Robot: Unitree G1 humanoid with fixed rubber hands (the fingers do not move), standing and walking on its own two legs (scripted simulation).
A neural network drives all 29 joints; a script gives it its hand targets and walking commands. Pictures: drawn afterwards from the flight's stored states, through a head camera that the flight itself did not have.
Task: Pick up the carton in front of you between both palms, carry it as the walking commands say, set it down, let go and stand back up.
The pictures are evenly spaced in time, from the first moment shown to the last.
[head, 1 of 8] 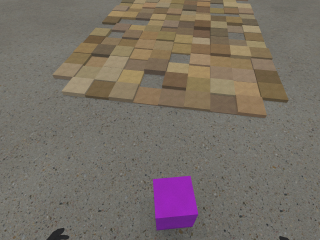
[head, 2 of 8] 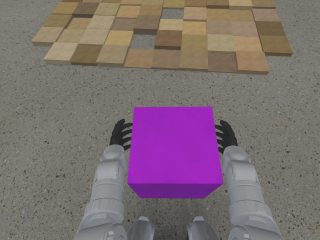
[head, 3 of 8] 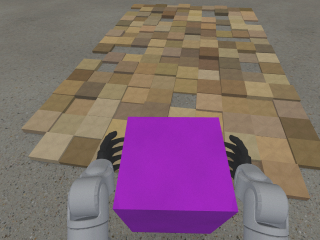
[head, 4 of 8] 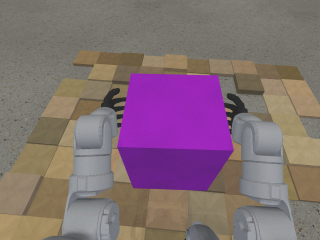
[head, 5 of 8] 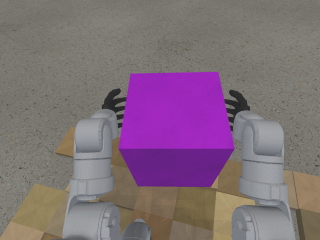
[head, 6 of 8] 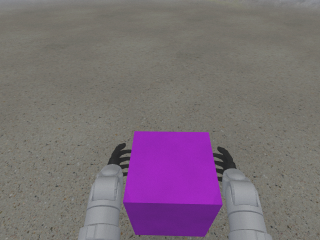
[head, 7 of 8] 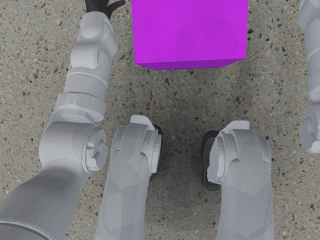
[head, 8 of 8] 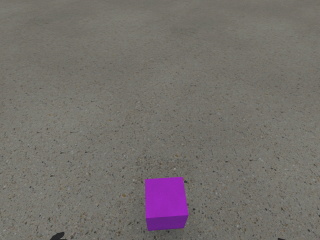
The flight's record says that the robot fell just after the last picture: no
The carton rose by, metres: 0.78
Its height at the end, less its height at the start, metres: +0.00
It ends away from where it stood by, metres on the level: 5.89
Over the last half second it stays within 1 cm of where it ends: yes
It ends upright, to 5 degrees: yes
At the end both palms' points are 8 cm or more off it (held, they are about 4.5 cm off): yes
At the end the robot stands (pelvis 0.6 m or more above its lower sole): yes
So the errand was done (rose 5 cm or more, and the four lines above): yes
